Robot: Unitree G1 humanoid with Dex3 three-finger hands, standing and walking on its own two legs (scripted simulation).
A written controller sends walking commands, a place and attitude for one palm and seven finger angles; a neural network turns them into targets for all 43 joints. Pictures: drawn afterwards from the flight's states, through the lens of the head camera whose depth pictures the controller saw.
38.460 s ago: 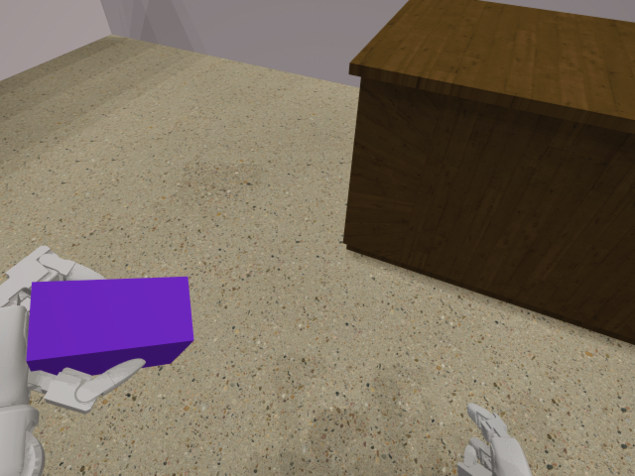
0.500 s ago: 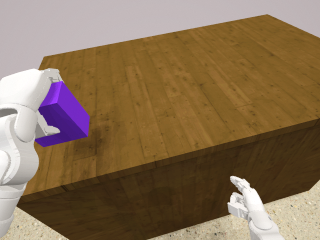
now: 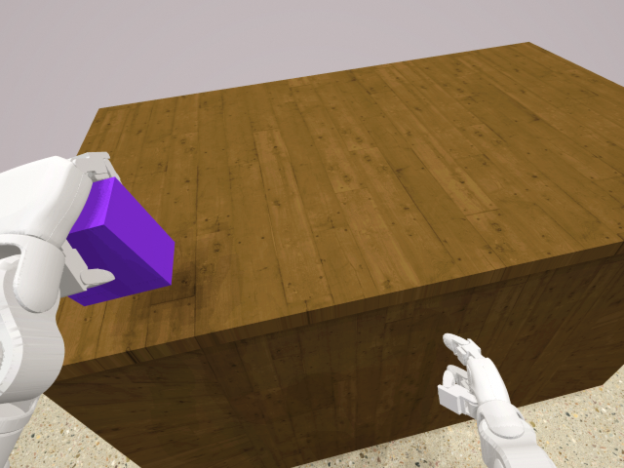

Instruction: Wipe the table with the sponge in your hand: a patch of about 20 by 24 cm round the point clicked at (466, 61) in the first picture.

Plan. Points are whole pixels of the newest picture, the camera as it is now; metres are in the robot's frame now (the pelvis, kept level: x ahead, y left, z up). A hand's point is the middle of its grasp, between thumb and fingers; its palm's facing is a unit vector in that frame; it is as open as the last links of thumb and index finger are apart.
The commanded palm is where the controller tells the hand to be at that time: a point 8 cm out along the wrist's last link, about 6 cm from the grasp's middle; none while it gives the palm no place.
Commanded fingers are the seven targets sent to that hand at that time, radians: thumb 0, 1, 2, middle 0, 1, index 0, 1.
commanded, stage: bring the sponge back beside the body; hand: left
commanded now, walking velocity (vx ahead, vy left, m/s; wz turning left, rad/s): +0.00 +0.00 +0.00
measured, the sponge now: (110, 256) +0.24 +0.29 +0.18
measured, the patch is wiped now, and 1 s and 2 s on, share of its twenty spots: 1.00 1.00 1.00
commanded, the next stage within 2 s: step back with the hand held close in 0.92 s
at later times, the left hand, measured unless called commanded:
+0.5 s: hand (78, 258) +0.20 +0.27 +0.23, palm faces +0.30 -0.14 -0.94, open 10.1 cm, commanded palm +0.14 +0.28 +0.29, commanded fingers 0.00 0.10 1.30 -1.20 -1.60 -1.20 -1.60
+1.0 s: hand (83, 264) +0.20 +0.26 +0.23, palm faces +0.33 -0.16 -0.93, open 10.1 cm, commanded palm +0.13 +0.27 +0.29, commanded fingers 0.00 0.10 1.30 -1.20 -1.60 -1.20 -1.60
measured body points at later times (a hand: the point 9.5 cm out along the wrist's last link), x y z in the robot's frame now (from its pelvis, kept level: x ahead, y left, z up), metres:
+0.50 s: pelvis -0.01 +0.00 +0.00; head -0.04 -0.04 +0.45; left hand +0.18 +0.28 +0.28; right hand +0.27 -0.16 -0.05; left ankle -0.01 +0.11 -0.74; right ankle +0.03 -0.09 -0.74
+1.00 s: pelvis -0.01 -0.01 +0.00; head -0.05 -0.05 +0.44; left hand +0.17 +0.27 +0.28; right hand +0.27 -0.17 -0.04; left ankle -0.01 +0.11 -0.74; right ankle +0.03 -0.09 -0.74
